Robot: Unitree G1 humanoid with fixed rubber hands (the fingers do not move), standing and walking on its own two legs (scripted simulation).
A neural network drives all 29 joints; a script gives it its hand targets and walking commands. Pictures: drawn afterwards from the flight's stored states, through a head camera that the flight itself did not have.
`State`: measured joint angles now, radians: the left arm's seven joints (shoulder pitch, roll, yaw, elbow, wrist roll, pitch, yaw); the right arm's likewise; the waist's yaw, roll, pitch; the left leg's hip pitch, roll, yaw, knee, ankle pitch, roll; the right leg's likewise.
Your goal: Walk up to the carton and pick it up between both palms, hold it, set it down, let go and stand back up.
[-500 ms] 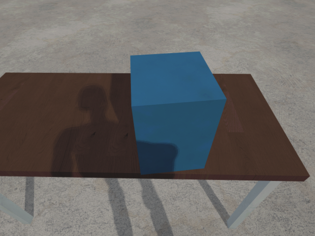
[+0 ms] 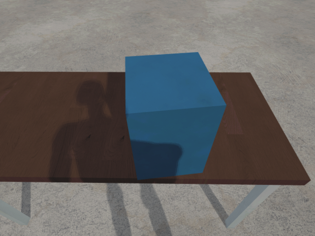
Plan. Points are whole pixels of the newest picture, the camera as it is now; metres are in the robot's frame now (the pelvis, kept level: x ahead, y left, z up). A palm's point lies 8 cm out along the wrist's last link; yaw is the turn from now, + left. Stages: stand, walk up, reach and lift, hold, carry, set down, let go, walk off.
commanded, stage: stand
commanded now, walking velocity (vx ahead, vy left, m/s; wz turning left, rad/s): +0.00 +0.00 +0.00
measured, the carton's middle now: (166, 118) +0.43 +0.00 +0.06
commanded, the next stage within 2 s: none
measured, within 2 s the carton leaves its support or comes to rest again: neither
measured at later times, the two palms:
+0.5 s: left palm out of the picture +0.00 +0.23 -0.14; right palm out of the picture +0.01 -0.23 -0.13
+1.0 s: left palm out of the picture +0.00 +0.23 -0.15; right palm out of the picture +0.00 -0.22 -0.13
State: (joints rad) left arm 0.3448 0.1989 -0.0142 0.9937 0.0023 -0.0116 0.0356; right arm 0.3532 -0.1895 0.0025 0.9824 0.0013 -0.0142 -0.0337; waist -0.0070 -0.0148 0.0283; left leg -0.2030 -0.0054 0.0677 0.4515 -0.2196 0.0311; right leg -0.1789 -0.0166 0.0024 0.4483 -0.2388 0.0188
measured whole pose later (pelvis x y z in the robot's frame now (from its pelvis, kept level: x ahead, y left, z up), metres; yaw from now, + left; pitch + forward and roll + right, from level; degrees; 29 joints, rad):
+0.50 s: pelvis +0.01 +0.00 +0.00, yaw +0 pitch -2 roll +0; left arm 0.33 0.19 -0.01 1.04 0.00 -0.01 0.04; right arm 0.34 -0.18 0.01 1.02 0.01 -0.01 -0.04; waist 0.00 -0.02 0.03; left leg -0.17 -0.01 0.07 0.42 -0.22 0.03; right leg -0.15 -0.02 0.01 0.42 -0.24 0.02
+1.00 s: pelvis +0.01 +0.01 +0.00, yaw +0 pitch -2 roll +0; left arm 0.33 0.18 -0.02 1.07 0.00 -0.01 0.05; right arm 0.34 -0.16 0.00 1.04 0.01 -0.02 -0.05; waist 0.00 -0.03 0.04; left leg -0.16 -0.02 0.07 0.41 -0.21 0.04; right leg -0.14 -0.03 0.01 0.41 -0.24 0.03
